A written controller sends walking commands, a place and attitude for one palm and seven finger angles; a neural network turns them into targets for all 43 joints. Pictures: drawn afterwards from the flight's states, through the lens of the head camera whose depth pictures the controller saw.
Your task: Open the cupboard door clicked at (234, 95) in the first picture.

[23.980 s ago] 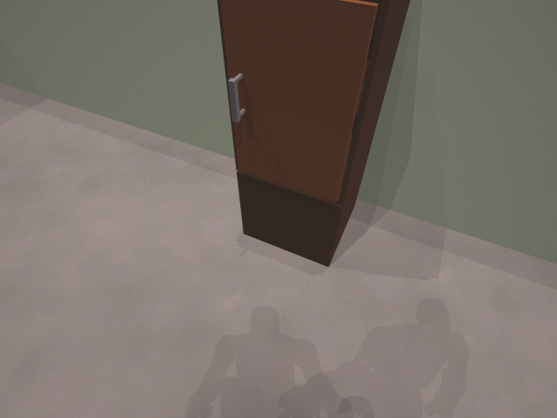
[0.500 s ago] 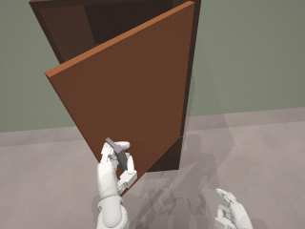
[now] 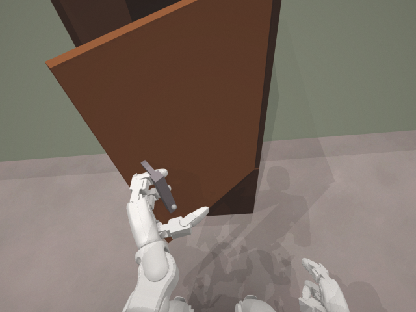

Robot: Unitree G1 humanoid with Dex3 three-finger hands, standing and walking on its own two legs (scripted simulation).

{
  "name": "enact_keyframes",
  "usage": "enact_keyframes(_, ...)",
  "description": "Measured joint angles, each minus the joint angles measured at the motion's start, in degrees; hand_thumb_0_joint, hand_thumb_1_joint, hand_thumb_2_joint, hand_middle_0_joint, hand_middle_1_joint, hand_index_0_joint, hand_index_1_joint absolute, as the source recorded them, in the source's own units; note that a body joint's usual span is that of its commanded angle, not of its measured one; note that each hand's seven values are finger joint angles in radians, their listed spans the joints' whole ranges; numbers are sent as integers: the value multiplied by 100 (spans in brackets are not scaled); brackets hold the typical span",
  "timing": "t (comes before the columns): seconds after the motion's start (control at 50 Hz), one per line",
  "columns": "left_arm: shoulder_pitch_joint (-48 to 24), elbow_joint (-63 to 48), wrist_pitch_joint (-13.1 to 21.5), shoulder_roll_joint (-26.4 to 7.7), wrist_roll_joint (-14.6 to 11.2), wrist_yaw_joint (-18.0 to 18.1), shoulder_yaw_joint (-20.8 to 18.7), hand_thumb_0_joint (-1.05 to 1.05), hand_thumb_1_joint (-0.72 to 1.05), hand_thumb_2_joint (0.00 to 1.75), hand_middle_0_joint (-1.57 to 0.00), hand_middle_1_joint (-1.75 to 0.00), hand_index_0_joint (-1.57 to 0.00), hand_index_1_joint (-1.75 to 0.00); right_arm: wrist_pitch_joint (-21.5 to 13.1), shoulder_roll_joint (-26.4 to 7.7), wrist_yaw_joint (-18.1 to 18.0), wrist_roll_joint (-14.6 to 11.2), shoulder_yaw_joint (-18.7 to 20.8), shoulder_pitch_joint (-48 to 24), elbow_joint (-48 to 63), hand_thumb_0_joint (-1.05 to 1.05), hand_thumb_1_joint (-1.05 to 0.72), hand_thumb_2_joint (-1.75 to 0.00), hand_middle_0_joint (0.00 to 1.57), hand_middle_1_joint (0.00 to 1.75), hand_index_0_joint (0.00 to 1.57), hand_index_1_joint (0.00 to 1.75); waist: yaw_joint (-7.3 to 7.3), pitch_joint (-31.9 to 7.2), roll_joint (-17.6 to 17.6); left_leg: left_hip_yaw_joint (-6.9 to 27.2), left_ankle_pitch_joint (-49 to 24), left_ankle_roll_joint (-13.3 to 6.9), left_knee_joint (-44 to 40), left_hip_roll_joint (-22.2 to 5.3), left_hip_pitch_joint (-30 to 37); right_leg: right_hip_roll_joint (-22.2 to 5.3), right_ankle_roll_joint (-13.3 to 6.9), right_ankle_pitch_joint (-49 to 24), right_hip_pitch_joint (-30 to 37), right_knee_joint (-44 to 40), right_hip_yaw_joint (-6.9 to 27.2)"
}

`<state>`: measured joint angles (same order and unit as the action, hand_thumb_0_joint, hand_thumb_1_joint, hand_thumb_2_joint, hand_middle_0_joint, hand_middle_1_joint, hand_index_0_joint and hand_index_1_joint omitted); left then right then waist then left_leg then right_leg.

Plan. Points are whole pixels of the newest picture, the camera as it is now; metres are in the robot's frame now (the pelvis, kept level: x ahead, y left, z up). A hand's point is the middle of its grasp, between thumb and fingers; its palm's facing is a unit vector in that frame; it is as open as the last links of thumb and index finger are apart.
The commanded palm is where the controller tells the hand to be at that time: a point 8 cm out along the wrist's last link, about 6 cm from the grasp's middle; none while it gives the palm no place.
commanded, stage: open thumb and fingers to let go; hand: left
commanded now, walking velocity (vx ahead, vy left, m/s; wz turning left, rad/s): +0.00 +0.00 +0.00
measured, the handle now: (159, 187) +0.35 +0.11 +0.04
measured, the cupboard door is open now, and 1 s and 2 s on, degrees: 40 38 38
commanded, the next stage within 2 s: slide the hand sideways off the handle in 0.36 s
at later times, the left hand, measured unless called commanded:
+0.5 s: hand (170, 203) +0.31 +0.08 +0.05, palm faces +0.28 -0.96 -0.05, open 15.2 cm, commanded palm +0.26 +0.11 +0.05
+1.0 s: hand (153, 231) +0.26 +0.10 +0.05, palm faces -0.02 -1.00 +0.02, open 16.4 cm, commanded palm +0.22 +0.14 +0.05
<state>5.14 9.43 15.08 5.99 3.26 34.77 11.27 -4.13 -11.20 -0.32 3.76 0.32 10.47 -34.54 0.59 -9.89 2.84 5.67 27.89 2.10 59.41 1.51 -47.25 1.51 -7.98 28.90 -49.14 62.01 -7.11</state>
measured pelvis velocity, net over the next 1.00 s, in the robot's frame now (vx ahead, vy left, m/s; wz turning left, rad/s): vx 0.00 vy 0.08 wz -0.07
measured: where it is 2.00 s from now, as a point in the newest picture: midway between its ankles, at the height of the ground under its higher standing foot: outside the picture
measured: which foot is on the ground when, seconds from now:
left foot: down 0.00-1.00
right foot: down 0.00-1.00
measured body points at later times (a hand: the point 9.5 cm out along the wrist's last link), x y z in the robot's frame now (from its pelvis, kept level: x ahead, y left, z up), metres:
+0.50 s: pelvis -0.01 +0.04 +0.00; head +0.04 +0.02 +0.45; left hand +0.29 +0.13 +0.05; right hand +0.16 -0.18 -0.10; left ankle +0.02 +0.18 -0.66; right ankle +0.02 -0.02 -0.66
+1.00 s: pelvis +0.00 +0.08 +0.00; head +0.05 +0.07 +0.44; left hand +0.25 +0.16 +0.05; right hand +0.17 -0.14 -0.09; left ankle +0.02 +0.18 -0.66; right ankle +0.02 -0.02 -0.66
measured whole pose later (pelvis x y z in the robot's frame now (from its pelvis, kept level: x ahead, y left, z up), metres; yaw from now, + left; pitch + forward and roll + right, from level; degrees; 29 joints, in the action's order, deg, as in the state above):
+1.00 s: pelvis +0.00 +0.08 +0.00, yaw -4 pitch +13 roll -1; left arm 14.8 1.2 18.0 1.7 4.8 19.9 20.5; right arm -1.6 -10.9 2.4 1.0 -1.2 14.2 -25.2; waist 0.1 -9.0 2.3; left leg 1.0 31.2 -1.7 64.8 2.3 -46.7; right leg 0.7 -1.6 28.9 -47.7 63.3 -2.4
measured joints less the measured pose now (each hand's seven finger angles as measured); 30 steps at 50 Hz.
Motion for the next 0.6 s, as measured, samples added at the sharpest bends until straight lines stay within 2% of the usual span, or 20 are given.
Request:
enact_keyframes(0.08, -88, 87, 17, 4, -4, -1, 19, 0, -31, 38, -31, -119, -36, -120, 11, -22, -16, -8, 21, 12, -19, 2, -91, -89, 20, 30, 20, 30, 10, 2, -27, -27, -10, 20, 7, 6, -8, -7, 28, -35, -14, 3, 30)
enact_keyframes(0.18, -221, 230, 4, 10, 16, 64, 61, -1, -43, 33, -29, -105, -35, -106, 15, -36, -34, -8, 27, -9, -19, 2, -91, -89, 20, 30, 20, 30, 49, 13, -36, -53, -26, 18, 26, 7, 5, -10, 85, -84, 15, -27, 58)
enact_keyframes(0.4, -613, 613, -79, 24, 101, 262, 279, -1, -50, 30, -27, -61, -29, -62, -8, 47, 36, 28, -18, -55, 6, 2, -91, -89, 20, 30, 20, 30, 63, -16, -35, -147, -1, 56, 140, 19, -24, -26, 230, -131, 19, -24, 159)
enact_keyframes(0.48, -669, 673, -116, 16, 84, 294, 391, -1, -50, 30, -31, -53, -31, -58, -7, 86, 97, 35, -48, -54, -6, 2, -91, -89, 20, 30, 20, 30, 27, -17, -20, -176, 28, -2, 178, 24, -6, -29, 287, -138, 59, -44, 188)
enact_keyframes(0.5, -643, 636, -118, 3, 122, 206, 399, -1, -50, 30, -32, -51, -30, -57, -7, 84, 118, 20, -75, -50, 10, 2, -91, -89, 20, 30, 20, 30, 29, 2, -30, -184, 34, -24, 190, 38, -4, -43, 302, -134, 64, -34, 195)
enact_keyframes(0.52, -585, 584, -38, -28, 133, -65, 395, -1, -50, 30, -31, -49, -28, -56, -14, 77, 140, -3, -93, -17, 62, 2, -91, -89, 20, 30, 20, 30, 25, 27, -48, -189, 38, -47, 210, 58, -15, -62, 318, -127, 56, -12, 199)
enact_keyframes(0.6, -374, 416, 444, -404, 34, -1426, 475, -1, -50, 30, -24, -41, -18, -47, -28, 3, 161, -93, -86, 167, 291, 2, -91, -89, 20, 30, 21, 30, -54, 104, -55, -197, 96, -118, 375, 107, -111, -110, 380, -77, -8, 112, 203)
